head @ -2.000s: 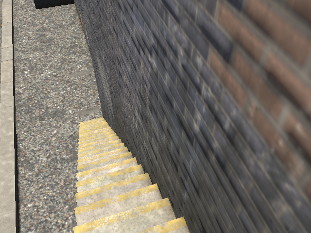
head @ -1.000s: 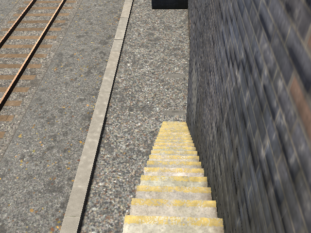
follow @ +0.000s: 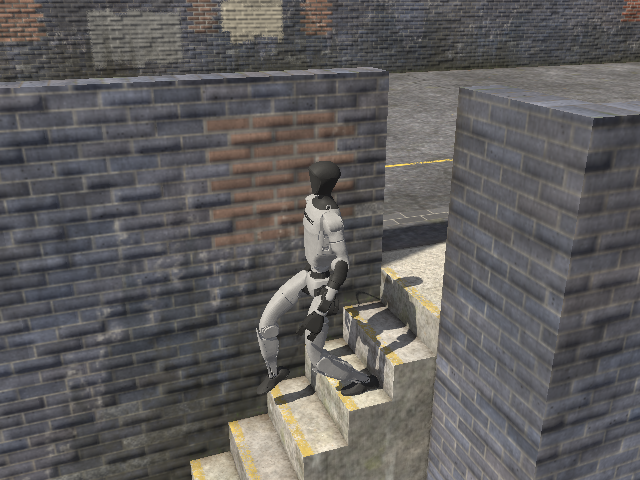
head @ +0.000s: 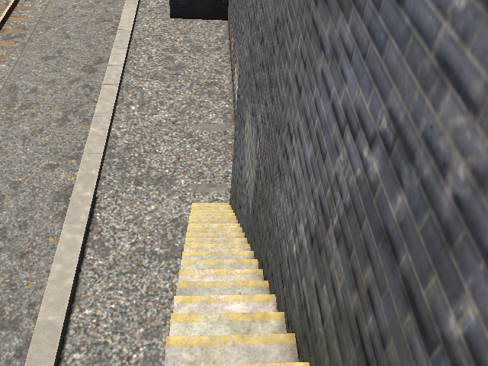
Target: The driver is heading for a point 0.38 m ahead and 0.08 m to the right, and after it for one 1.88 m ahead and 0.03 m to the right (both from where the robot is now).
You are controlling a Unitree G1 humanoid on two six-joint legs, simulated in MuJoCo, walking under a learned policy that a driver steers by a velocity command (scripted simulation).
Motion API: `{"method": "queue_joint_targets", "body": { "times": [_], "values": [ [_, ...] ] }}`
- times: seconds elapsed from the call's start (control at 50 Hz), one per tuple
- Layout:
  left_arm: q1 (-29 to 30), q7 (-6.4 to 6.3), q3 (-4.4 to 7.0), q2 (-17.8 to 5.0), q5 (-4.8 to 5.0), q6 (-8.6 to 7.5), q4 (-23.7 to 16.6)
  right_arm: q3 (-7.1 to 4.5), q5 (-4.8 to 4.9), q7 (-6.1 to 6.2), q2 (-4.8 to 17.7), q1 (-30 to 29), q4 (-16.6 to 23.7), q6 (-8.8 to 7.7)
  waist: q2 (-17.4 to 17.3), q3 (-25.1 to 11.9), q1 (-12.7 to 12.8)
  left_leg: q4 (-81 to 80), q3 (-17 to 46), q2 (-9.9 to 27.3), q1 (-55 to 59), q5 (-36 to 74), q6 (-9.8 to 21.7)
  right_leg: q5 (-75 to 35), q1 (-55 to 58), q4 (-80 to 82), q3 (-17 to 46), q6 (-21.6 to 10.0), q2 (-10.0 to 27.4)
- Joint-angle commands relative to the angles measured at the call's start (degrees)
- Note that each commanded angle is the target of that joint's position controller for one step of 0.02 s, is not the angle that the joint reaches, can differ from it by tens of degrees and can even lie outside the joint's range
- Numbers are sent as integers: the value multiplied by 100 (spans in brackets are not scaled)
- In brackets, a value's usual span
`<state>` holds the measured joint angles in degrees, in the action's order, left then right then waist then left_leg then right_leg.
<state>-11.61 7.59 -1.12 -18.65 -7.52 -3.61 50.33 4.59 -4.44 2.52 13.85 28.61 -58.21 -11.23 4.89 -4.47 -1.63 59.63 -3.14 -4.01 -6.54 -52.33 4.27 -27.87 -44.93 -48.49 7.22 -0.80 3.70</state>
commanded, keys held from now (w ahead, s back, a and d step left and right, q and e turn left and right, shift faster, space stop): w+e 0.34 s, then w+q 0.66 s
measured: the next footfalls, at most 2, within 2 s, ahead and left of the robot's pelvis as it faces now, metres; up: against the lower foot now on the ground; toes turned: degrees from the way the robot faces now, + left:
right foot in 0.24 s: +0.27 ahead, -0.16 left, -0.39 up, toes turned -12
left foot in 0.80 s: +0.74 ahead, -0.02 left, -0.82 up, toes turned -22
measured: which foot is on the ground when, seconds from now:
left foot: down 0.00-0.18, up 0.20-0.78, down 0.80-1.00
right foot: up 0.00-0.22, down 0.24-0.62, up 0.64-0.84, down 0.86-1.00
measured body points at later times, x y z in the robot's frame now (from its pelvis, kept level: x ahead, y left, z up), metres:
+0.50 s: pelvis +0.40 -0.08 -0.37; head +0.37 -0.08 +0.08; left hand +0.39 +0.16 -0.51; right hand +0.50 -0.32 -0.48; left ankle +0.66 -0.01 -1.05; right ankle +0.25 -0.13 -1.03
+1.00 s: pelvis +0.74 -0.04 -0.71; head +0.79 -0.06 -0.26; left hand +0.97 +0.08 -0.82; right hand +0.59 -0.21 -0.85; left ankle +0.71 +0.00 -1.44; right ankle +0.57 -0.14 -1.21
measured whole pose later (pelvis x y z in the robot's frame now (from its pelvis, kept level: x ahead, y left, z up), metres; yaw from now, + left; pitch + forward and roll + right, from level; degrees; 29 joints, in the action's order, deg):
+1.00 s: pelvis +0.74 -0.04 -0.71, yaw -3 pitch +5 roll -3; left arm -1.4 4.6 -1.2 -3.3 -7.7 0.2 44.2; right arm -1.8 -2.1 1.3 8.5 31.7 -56.7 -1.7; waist -6.1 2.6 -13.0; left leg 35.7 16.1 -14.7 -18.2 -4.6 6.7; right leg 51.7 -28.3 -98.5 -3.6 -4.9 -3.4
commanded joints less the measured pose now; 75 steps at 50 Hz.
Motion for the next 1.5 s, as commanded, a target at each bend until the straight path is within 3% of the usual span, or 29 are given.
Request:
{"method": "queue_joint_targets", "body": {
  "times": [0.02, 0.1, 0.12, 0.2, 0.24, 0.26, 0.28, 0.3, 0.34, 0.46, 0.58, 0.64, 0.66, 0.68, 0.74, 0.82, 0.86, 0.9, 0.96, 1.0, 1.04, 1.12, 1.24, 1.3, 1.32, 1.34, 1.4, 1.46, 1.5],
  "values": [
    [1197, 169, -38, -154, -251, -100, -380, -93, 269, 138, 537, 1084, -289, 85, -922, 1030, -869, -20, 1943, 1323, 2396, 4098, 467, 370, -2943, 931, 241, 140, 404],
    [-16, 120, -36, -369, -493, -427, 469, 133, 371, 142, -70, 1540, -638, 144, 23, 1141, -976, 1953, 687, 34, 300, 2440, -243, -892, 1184, 3216, -767, 164, 377],
    [-515, 50, -127, -29, -607, -429, 488, -45, -15, -67, 544, 1653, -730, 235, 58, 1038, -831, 2622, 230, -179, -1728, 1607, -423, -1602, 4039, 2727, -1108, 302, -44],
    [-4027, -210, -202, 160, -839, 26, 1642, -330, 42, -692, 1597, 597, -591, 760, 1372, 1219, 1258, 6625, 415, -403, -3620, 794, -563, -2682, 7973, 5358, -916, -268, 469],
    [-4361, -263, -80, -557, -328, 0, 1589, -193, -85, -1029, 993, -301, 257, 764, 1249, -790, 981, 7443, 558, -66, -3737, 1168, -343, -4715, 9371, 2350, -283, -986, 922],
    [-4335, -306, 233, -1153, 649, -55, 1190, -48, -78, -867, 339, -1445, 1443, 365, 922, -1863, 1462, 6753, 993, -432, -7603, 238, -1318, -2370, 12116, 45, 1630, -2537, 2017],
    [-1564, -259, 259, -482, 961, -43, 595, 76, -8, -819, 384, -1141, 1378, 371, 515, -2022, 737, 4169, 2902, 773, -8134, 1342, -1507, -143, 10807, -13, 3316, -2888, 3027],
    [-1196, -1217, 362, -660, 1680, 257, 777, -194, 74, -279, 1089, -715, 878, 752, -650, -136, -170, 3143, 1113, 1071, -5425, 1224, -1081, -506, 6150, 2346, 1126, -2849, 2659],
    [-1933, -1461, 209, -313, 1385, -41, 661, -315, -107, 32, 852, -497, 210, 1260, -2276, 1815, -305, 320, 1499, 1110, -3544, 3358, -907, -1721, 3268, 2399, 1348, -1457, 2385],
    [-758, -1526, 279, 367, 1549, -728, 409, -359, 289, -657, -48, -468, 441, 1130, 179, 1455, -760, -2528, 710, 299, 1137, 11625, -694, 5219, -551, 758, -1588, 111, -620],
    [-1009, -1738, 627, 389, 889, -565, 635, -591, -101, -563, 218, -1090, 952, 1311, 1041, 1328, 10, -1955, 1964, 1639, -2437, 10260, -37, 5172, 2253, -2478, -561, -126, 1696],
    [412, -1477, 551, 314, 585, -454, -88, -876, 70, -393, 484, 1253, -90, 834, -524, 1606, -1177, -4432, 1042, 666, -233, 8422, 115, 4831, 673, -6537, -2122, 240, 812],
    [-607, -1332, 541, 182, 529, -488, -310, -1116, 416, -126, 1491, 733, -272, 825, -3525, 1985, -207, -4023, 2417, 468, 1580, 9067, 319, 7882, -2275, -6643, -2407, 660, -736],
    [430, -1282, 571, -243, 302, -466, -624, -1086, 562, -83, 1199, 793, -221, 1001, -3763, 2386, -1171, -4099, 2313, 21, 418, 8376, 110, 8123, -1959, -5763, -1896, 600, -312],
    [-182, -1415, 586, 389, 932, -307, -346, -302, 1, -316, -706, 943, -456, 982, -1296, 603, -503, -5426, 38, 63, 1176, 10884, -385, 8686, 732, -5551, -2572, 164, -433],
    [876, -1191, 193, 1175, 526, -88, -1620, -621, 162, -228, 662, 1828, -219, 728, -1930, 911, -464, -2260, 3173, 849, 2000, 14044, 138, 7635, -1987, -5886, -1716, 292, -399],
    [-403, -1191, 78, 713, 784, 35, -1162, -1225, 202, 16, 2048, 875, 33, 955, -2179, -1441, -98, -2397, 6249, 2731, 2412, 10759, 1614, 7459, -1034, -4748, 487, -78, 105],
    [-224, -1074, 493, -491, 607, 130, -177, -927, 226, -21, 724, 1181, 504, 1176, 523, -656, -631, -3165, 4759, 1656, 2579, 9767, 711, 6586, -1019, -4721, -556, -393, 9],
    [1747, -100, 363, 454, -330, 268, -1483, -830, 479, 8, 450, 1725, 27, 780, -1276, -575, -755, -1883, 2849, -265, 1576, 11240, 41, 8677, -83, -3206, -1280, -96, -1166],
    [487, -20, 581, -96, -96, 386, -1350, -916, -21, -175, 944, -135, 916, 812, 184, -859, 397, -1624, 2158, -509, -771, 12011, -611, 6869, 3030, -2306, -1039, -731, -706],
    [-1098, -396, 399, 406, 26, -130, -812, -716, -27, -474, 499, -2211, 1381, 536, 806, 668, 1511, 435, 2349, -614, -6506, 2539, -881, 1639, 5365, -1428, 3016, -2092, 1750],
    [543, -647, 365, 710, 99, -22, -1389, -249, -434, -202, -56, 356, 226, 517, -500, 276, -4, -1570, 705, 128, -2199, 7043, -175, 6421, 2092, -2139, -1185, -386, -119],
    [-1698, -557, 177, 514, 280, 149, -734, -683, -300, -344, 1068, 722, -487, 460, -1483, 1193, 420, -3826, 121, 797, -592, 9274, -1030, 6743, 2442, -4510, -1784, 709, -587],
    [1067, -42, 685, -629, 123, 111, -1597, -626, -138, -329, 942, 4271, -1320, 337, -2545, 505, -2262, -3031, -81, 459, 3779, 9003, -543, 7628, -907, -8376, -1500, 533, -1551],
    [1632, -53, 593, -219, 64, 43, -2045, -687, -90, -391, 1250, 4307, -1323, 300, -2189, 311, -2018, -2626, 1084, 822, 4362, 7820, -566, 7740, -1461, -8540, -457, 219, -1472],
    [-673, 30, 187, 1139, -40, -134, -2004, -868, 490, -342, 2291, 2023, -187, 43, -1229, -1344, 139, -1604, 3874, 2350, 5005, 12809, 1342, 6570, -1801, -6550, 891, 446, -1230],
    [-1375, 106, 399, -137, 868, -79, -1285, -689, -17, -463, 1879, 22, 351, 171, -1117, 550, 165, -2053, 5203, 2540, 357, 9492, 1484, 4658, -2854, -5373, 1604, 724, 275],
    [-1540, 232, 219, 83, 428, 212, -651, -287, -152, -203, 1323, 132, 370, 135, -345, 881, 685, -1552, 3890, 1342, -3123, 8342, 1140, 2647, -92, -4331, 494, 661, 90],
    [-248, 255, 112, -335, 246, 117, -841, -223, 298, 101, 1136, 646, 617, -84, 209, 1214, 56, -661, 2241, 282, -3099, 6184, 133, -16, 263, -793, -136, 563, 80]
  ]
}}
